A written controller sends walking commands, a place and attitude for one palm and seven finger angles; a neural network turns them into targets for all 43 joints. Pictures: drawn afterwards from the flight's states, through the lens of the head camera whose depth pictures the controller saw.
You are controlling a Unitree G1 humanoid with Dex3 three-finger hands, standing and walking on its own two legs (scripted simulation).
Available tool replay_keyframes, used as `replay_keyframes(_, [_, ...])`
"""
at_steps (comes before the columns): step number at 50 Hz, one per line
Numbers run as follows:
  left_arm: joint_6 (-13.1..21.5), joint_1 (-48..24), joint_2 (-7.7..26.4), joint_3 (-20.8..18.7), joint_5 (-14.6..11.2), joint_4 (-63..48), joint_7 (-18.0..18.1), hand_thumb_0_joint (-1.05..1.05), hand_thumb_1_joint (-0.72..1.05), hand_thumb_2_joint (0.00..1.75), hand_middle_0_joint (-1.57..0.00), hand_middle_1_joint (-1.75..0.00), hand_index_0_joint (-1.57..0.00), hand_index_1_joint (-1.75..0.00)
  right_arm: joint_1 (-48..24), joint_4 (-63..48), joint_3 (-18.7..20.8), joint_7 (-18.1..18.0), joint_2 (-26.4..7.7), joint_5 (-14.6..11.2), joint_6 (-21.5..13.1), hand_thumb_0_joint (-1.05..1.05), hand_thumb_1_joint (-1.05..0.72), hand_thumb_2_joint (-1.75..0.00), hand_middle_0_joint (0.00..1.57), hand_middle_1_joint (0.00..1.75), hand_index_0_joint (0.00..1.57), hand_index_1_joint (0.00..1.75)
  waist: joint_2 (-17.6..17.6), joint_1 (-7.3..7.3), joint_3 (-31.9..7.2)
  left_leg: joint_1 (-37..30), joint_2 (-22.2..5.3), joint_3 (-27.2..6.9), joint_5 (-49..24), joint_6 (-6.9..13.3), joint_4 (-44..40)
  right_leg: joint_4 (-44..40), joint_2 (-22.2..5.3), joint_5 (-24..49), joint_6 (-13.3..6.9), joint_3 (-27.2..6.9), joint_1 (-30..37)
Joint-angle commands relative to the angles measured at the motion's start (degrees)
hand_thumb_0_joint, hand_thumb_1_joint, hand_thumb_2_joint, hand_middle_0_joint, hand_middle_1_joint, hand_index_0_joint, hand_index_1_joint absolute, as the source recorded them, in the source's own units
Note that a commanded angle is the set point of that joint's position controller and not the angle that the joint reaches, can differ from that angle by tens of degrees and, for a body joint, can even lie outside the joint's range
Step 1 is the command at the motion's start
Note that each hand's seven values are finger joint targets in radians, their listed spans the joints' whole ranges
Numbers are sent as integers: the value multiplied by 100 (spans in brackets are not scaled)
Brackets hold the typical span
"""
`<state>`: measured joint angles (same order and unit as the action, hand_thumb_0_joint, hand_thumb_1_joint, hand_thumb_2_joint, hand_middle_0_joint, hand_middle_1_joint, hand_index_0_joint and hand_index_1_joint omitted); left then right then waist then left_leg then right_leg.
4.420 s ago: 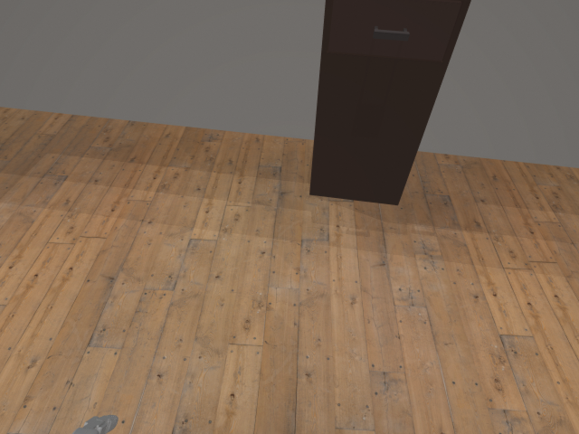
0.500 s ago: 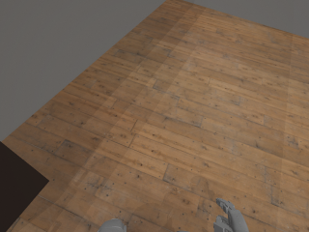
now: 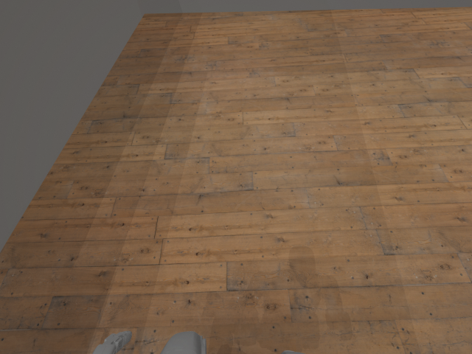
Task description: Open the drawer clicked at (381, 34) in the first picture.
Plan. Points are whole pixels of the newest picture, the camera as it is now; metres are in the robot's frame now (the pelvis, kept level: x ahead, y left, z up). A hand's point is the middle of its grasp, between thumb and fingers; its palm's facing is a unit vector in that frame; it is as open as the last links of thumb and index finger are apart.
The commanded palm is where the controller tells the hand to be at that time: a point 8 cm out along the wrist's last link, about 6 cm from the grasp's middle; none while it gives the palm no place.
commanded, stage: walk to a spot facing it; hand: left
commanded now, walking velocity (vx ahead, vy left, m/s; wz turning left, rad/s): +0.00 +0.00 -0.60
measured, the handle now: out of the picture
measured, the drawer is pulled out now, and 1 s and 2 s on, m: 0.00 0.00 0.00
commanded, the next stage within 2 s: turn to face it in 1.58 s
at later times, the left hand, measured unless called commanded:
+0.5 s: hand out of the picture +0.11 +0.25 -0.16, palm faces -0.23 -0.95 -0.21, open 7.4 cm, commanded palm none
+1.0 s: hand (184, 349) +0.15 +0.12 -0.14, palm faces -0.55 -0.80 -0.24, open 7.4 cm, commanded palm none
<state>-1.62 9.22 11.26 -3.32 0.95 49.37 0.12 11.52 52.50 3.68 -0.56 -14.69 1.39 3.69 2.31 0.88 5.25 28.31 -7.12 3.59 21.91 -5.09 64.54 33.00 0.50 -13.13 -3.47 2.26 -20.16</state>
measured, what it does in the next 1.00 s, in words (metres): steps on the spot, turning right: left foot, then right foot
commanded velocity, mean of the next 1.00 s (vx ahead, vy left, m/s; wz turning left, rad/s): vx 0.04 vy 0.00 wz -0.60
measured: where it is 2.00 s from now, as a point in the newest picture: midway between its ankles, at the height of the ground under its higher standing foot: outside the picture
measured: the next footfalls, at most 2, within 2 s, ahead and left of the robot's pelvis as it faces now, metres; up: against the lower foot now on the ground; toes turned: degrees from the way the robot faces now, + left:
left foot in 0.26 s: +0.05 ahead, +0.15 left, +0.00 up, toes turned -5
right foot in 0.72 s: -0.05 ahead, -0.09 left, +0.00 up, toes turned -33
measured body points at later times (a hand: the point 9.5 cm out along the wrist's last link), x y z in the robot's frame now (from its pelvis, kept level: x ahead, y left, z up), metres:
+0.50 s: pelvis -0.01 +0.06 +0.01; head +0.03 +0.08 +0.46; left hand +0.12 +0.30 -0.14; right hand +0.00 -0.19 -0.11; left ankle +0.01 +0.16 -0.73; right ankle -0.08 -0.08 -0.64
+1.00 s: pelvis -0.04 +0.02 +0.01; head -0.02 -0.02 +0.45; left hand +0.18 +0.16 -0.12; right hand -0.13 -0.24 -0.14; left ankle +0.05 +0.15 -0.67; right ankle -0.08 -0.07 -0.73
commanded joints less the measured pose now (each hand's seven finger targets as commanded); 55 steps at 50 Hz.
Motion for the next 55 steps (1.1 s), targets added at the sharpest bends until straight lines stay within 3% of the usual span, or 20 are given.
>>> replay_keyframes(1, [126, 223, 1191, -306, -2, -275, 83, 0, 90, 90, -20, -30, -20, -30, -15, -412, 65, -37, -334, -12, -142, 0, -90, -90, 20, 30, 20, 30, -836, -168, -974, 165, 90, -166, -9, -71, -499, -1293, -1295, 1758, -542, -1733, 1042])
replay_keyframes(8, [36, 143, 1285, -366, 48, -232, 74, 0, 90, 90, -20, -30, -20, -30, -87, -539, 38, -98, -249, -110, -231, 0, -90, -90, 20, 30, 20, 30, -1106, -200, -1078, -611, 387, -204, 357, 87, -2112, -1183, -1270, 1788, -669, -2417, 883])
replay_keyframes(11, [-35, -163, 1171, -342, -5, -264, 55, 0, 90, 90, -20, -30, -20, -30, 528, -328, 50, -155, -274, -132, -305, 0, -90, -90, 20, 30, 20, 30, -1021, 101, -1141, -1896, 496, -89, -608, 193, -3782, -772, -863, 1431, -205, -2305, 162])
replay_keyframes(12, [-60, -159, 922, -296, -54, -354, 33, 0, 90, 90, -20, -30, -20, -30, 744, -305, 90, -189, -549, -106, -364, 0, -90, -90, 20, 30, 20, 30, -223, 213, -1199, -2570, -141, -705, -596, 392, -4540, -182, -345, 548, 105, -1897, -541])
replay_keyframes(13, [-79, -53, 599, -234, -100, -457, -44, 0, 90, 90, -20, -30, -20, -30, 492, -444, 186, -168, -1098, -23, -369, 0, -90, -90, 20, 30, 20, 30, 1558, 107, -893, -2700, -1651, -2178, -500, 792, -5241, 1182, 439, -1387, 485, -919, -1668])
replay_keyframes(14, [-99, -113, 782, -287, 8, -447, -45, 0, 90, 90, -20, -30, -20, -30, 196, -610, 186, -140, -1183, -31, -308, 0, -90, -90, 20, 30, 20, 30, 1377, 77, -561, -1862, -2176, -2284, -405, 1113, -5312, 2334, 173, -1795, 612, -666, -1512])
replay_keyframes(16, [-177, 200, 945, -445, 100, -156, -121, 0, 90, 90, -20, -30, -20, -30, -530, -722, 63, -180, -660, -2, -364, 0, -90, -90, 20, 30, 20, 30, 944, -277, -265, -1228, -1474, -1298, -764, 1035, -5263, 3441, 21, -1130, 763, -705, -1276])
replay_keyframes(19, [-153, 266, 733, -398, 65, -95, -207, 0, 90, 90, -20, -30, -20, -30, -353, -709, 63, -184, -559, -8, -425, 0, -90, -90, 20, 30, 20, 30, 582, -205, -385, -1851, -1004, -264, -2029, 996, -4774, 3780, -87, -796, 843, -364, -1466])
replay_keyframes(23, [-168, 18, 572, -320, 19, -185, -196, 0, 90, 90, -20, -30, -20, -30, 297, -447, 133, -157, -613, -13, -429, 0, -90, -90, 20, 30, 20, 30, 722, 43, -600, -2683, -1187, -109, -2742, 1179, -4548, 3221, -253, -936, 938, -181, -1559])
replay_keyframes(30, [-136, -318, 464, -230, 13, -280, -194, 0, 90, 90, -20, -30, -20, -30, 481, -254, 269, -68, -788, 18, -364, 0, -90, -90, 20, 30, 20, 30, 1016, 241, -558, -2542, -1501, 355, -3070, 1216, -4252, 1444, -318, -1339, 818, 309, -653])
replay_keyframes(32, [-73, -148, 445, -224, 5, -266, -174, 0, 90, 90, -20, -30, -20, -30, 412, -226, 311, -41, -890, 19, -358, 0, -90, -90, 20, 30, 20, 30, 1068, 156, -768, -2665, -1542, 503, -3414, 1118, -3904, 788, -218, -1223, 704, 402, -338])
replay_keyframes(34, [16, 252, 643, -251, 9, -151, -136, 0, 90, 90, -20, -30, -20, -30, 386, -211, 324, -3, -867, -22, -341, 0, -90, -90, 20, 30, 20, 30, 725, -81, -1006, -2245, -1388, 904, -3128, 678, -3057, -557, -170, -27, 559, 440, 709])
replay_keyframes(35, [100, 648, 1062, -320, 47, -41, -81, 0, 90, 90, -20, -30, -20, -30, 480, -271, 278, 28, -666, -70, -322, 0, -90, -90, 20, 30, 20, 30, -248, -302, -1227, -1242, -1132, 1063, -2077, 317, -2056, -1170, -784, 1110, 301, -364, 1880])
replay_keyframes(36, [144, 995, 1767, -468, 88, 72, 22, 0, 90, 90, -20, -30, -20, -30, 126, -597, 108, 51, -162, -65, -298, 0, -90, -90, 20, 30, 20, 30, -2136, -527, -1124, 543, -203, 1053, 1294, 1, -668, -1275, -2234, 3218, -328, -2479, 2471])
replay_keyframes(37, [100, 1192, 1845, -485, -18, 124, 84, 0, 90, 90, -20, -30, -20, -30, -160, -727, 81, -31, -257, -71, -219, 0, -90, -90, 20, 30, 20, 30, -1873, -637, -1229, 684, -113, 124, 1623, 65, 54, -1078, -2490, 4013, -787, -2405, 2199])
replay_keyframes(38, [88, 976, 1597, -443, -22, 90, 124, 0, 90, 90, -20, -30, -20, -30, -220, -689, 94, -60, -281, -93, -171, 0, -90, -90, 20, 30, 20, 30, -1418, -503, -989, 698, -200, -166, 1185, 110, 283, -1143, -2224, 3276, -846, -2039, 1831])
replay_keyframes(40, [68, 298, 1278, -370, -12, -77, 143, 0, 90, 90, -20, -30, -20, -30, -295, -547, 123, -47, -350, -41, -142, 0, -90, -90, 20, 30, 20, 30, -1380, -289, -631, 712, -210, -247, 506, 32, 331, -1178, -1658, 2577, -607, -1795, 1420])
replay_keyframes(44, [123, 25, 1173, -294, -5, -165, 106, 0, 90, 90, -20, -30, -20, -30, 82, -319, 120, -24, -350, -15, -123, 0, -90, -90, 20, 30, 20, 30, -994, -44, -730, 207, -39, -142, -49, -96, -188, -1266, -1286, 2176, -478, -1428, 1163])
replay_keyframes(49, [158, 383, 1251, -317, 6, -41, 28, 0, 90, 90, -20, -30, -20, -30, -343, -510, 131, 38, -442, 23, -190, 0, -90, -90, 20, 30, 20, 30, -943, -277, -561, 336, 73, -150, -47, -95, -828, -1775, -1263, -322, -621, -2226, 1163])
replay_keyframes(55, [181, 359, 1370, -340, 41, -58, -21, 0, 90, 90, -20, -30, -20, -30, -453, -662, 110, 59, -362, -41, -364, 0, -90, -90, 20, 30, 20, 30, -1151, -309, -385, -601, 416, -145, 404, 105, -2288, -1838, -1204, -1159, -710, -2825, 543])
